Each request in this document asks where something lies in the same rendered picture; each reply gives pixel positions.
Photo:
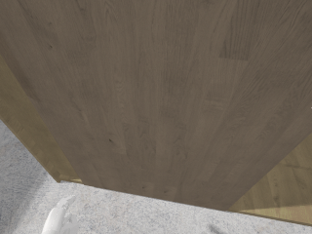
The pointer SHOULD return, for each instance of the wardrobe door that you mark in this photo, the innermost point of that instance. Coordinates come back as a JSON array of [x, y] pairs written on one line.
[[188, 101], [14, 97]]

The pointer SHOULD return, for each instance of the left robot hand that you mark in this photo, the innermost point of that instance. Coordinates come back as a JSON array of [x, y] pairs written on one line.
[[57, 218]]

